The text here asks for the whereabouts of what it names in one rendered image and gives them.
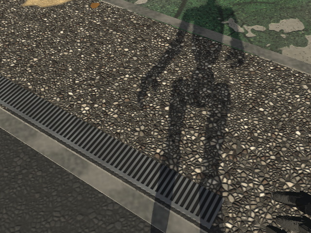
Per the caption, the robot right hand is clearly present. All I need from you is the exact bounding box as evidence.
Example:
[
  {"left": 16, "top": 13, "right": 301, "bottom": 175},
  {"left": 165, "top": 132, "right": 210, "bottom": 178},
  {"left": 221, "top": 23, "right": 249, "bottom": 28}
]
[{"left": 265, "top": 190, "right": 311, "bottom": 233}]

